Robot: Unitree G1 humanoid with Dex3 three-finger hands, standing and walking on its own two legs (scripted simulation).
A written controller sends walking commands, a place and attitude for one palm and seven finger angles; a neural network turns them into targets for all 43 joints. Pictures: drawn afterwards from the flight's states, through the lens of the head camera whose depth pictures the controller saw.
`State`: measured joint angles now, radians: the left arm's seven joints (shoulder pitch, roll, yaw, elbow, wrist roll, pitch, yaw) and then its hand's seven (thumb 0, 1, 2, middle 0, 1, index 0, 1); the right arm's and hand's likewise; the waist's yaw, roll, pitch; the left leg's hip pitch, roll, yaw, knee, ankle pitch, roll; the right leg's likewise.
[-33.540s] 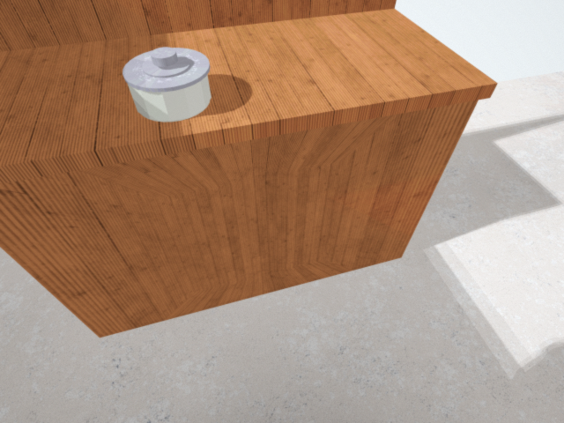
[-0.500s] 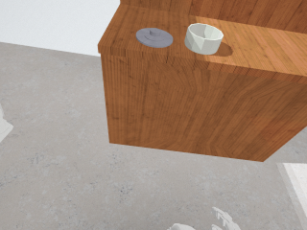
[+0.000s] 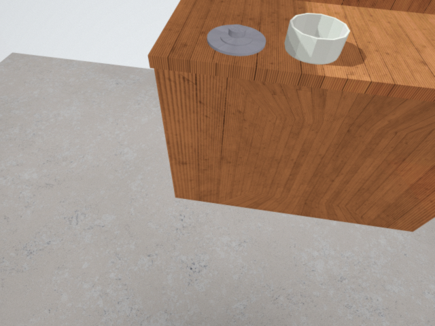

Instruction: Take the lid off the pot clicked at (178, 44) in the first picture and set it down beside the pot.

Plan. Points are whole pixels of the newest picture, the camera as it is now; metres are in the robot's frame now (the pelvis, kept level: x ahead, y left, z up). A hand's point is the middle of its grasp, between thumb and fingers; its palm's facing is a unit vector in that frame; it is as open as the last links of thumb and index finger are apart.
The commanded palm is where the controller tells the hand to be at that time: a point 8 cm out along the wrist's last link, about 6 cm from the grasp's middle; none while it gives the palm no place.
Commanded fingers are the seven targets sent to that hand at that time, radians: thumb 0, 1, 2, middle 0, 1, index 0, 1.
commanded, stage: stop stepping back and stand still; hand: left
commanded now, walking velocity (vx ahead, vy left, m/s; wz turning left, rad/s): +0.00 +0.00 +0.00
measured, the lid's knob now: (237, 31) +0.87 -0.04 +0.11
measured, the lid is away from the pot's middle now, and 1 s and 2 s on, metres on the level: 0.23 0.23 0.23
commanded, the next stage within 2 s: let the arm hang, fingers relaxed in 0.56 s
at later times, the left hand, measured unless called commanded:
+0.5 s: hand out of the picture +0.09 +0.17 -0.16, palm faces +0.03 -0.97 -0.22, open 7.2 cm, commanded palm none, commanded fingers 0.00 0.90 0.90 -0.20 -0.30 -0.20 -0.30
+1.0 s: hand out of the picture +0.07 +0.18 -0.16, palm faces +0.01 -0.98 -0.21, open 7.3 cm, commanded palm none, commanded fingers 0.00 0.90 0.90 -0.20 -0.30 -0.20 -0.30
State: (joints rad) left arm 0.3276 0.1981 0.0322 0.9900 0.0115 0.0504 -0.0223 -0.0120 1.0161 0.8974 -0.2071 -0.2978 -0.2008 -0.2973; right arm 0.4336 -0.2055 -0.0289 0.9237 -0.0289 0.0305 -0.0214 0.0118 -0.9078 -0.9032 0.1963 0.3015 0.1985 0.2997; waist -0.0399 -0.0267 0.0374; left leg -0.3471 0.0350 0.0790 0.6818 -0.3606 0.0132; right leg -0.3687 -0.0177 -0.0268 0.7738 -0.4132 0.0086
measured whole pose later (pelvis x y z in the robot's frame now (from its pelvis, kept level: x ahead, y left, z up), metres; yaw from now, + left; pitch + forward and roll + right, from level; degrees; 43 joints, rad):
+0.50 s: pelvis +0.06 -0.01 +0.01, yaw +0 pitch +0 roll -1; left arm 0.23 0.14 0.03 1.13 0.00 -0.01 0.05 0.02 0.95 0.90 -0.20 -0.30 -0.20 -0.30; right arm 0.27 -0.14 -0.05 1.09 0.00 0.02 -0.05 0.03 -0.94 -0.90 0.20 0.30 0.20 0.30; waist -0.03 0.03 0.04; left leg -0.12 0.05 0.07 0.50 -0.37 -0.01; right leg -0.11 0.01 -0.02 0.47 -0.36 -0.01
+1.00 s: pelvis +0.05 +0.01 +0.02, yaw -1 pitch -1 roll -1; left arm 0.24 0.14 0.03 1.14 0.00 0.00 0.04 0.00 0.93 0.90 -0.20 -0.30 -0.20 -0.30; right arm 0.34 -0.10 -0.03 1.11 0.00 0.02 -0.04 0.01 -0.91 -0.90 0.20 0.30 0.20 0.30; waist -0.03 0.02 0.06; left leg -0.09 0.03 0.09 0.46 -0.33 0.01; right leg -0.09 0.00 0.00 0.43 -0.31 0.01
